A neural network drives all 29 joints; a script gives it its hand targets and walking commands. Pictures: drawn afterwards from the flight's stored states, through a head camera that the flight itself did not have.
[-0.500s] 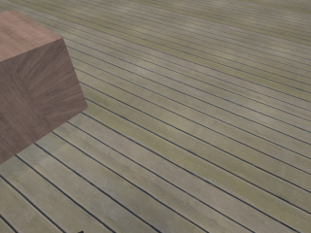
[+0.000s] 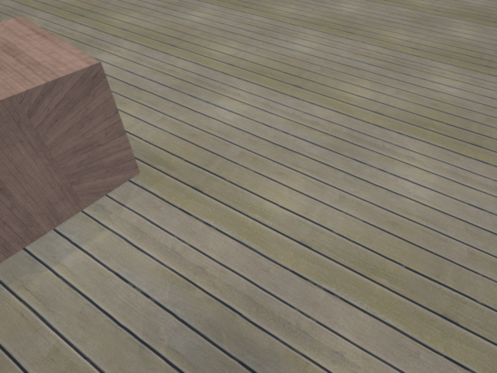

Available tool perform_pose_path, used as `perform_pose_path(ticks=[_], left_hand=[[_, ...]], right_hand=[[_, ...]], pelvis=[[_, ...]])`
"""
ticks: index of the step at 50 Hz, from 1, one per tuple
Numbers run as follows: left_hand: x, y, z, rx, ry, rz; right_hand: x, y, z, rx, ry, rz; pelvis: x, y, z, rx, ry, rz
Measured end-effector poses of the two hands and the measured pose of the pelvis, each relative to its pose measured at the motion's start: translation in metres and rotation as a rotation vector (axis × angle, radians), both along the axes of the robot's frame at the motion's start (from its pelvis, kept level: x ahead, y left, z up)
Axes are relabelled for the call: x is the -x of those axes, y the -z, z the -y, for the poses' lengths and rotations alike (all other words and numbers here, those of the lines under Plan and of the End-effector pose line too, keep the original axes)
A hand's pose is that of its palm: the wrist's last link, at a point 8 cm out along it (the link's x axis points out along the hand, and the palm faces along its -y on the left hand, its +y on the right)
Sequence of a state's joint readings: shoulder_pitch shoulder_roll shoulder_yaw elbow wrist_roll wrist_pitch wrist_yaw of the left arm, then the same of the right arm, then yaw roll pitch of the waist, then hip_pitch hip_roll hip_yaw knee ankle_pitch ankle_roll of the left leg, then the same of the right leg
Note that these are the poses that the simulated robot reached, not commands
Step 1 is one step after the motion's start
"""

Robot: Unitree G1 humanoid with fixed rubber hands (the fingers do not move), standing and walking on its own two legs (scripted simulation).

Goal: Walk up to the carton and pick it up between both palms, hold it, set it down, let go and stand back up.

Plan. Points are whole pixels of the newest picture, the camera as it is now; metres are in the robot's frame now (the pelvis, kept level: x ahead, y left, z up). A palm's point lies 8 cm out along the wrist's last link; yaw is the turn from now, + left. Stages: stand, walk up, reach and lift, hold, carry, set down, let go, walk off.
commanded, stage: stand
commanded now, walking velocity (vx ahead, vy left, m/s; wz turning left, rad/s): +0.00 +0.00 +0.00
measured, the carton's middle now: out of the picture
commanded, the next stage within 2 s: none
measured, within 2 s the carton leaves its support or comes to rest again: neither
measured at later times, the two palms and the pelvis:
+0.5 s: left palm out of the picture -0.01 +0.21 -0.15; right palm out of the picture -0.02 -0.21 -0.14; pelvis +0.00 +0.00 +0.00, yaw +0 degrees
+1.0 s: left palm out of the picture -0.03 +0.20 -0.15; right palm out of the picture -0.02 -0.20 -0.15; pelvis +0.00 +0.00 +0.00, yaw +0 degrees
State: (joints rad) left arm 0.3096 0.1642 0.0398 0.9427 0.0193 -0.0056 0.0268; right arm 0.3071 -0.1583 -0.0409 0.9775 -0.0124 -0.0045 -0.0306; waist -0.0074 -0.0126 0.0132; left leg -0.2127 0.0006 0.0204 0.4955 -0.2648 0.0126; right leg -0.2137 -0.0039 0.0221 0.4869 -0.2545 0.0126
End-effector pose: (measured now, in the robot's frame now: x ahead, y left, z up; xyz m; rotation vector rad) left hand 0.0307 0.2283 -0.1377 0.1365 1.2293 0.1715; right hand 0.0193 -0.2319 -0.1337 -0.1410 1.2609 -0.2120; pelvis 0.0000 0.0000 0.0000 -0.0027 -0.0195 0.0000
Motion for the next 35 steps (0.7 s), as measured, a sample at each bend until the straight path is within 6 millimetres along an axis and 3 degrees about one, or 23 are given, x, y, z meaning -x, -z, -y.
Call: perform_pose_path(ticks=[11, 26, 35], left_hand=[[0.017, 0.001, 0.005, 0.005, -0.019, -0.056], [0.048, 0.009, 0.018, 0.039, -0.037, -0.162], [0.054, 0.010, 0.022, 0.051, -0.032, -0.193]], right_hand=[[0.008, 0.006, -0.012, -0.031, -0.004, -0.036], [0.041, 0.009, -0.024, -0.059, 0.022, -0.139], [0.039, 0.009, -0.025, -0.054, 0.019, -0.141]], pelvis=[[0.001, -0.002, -0.001, 0.000, -0.009, 0.010], [0.001, -0.002, -0.001, 0.000, -0.004, 0.012], [0.001, -0.003, -0.002, 0.000, -0.002, 0.012]])
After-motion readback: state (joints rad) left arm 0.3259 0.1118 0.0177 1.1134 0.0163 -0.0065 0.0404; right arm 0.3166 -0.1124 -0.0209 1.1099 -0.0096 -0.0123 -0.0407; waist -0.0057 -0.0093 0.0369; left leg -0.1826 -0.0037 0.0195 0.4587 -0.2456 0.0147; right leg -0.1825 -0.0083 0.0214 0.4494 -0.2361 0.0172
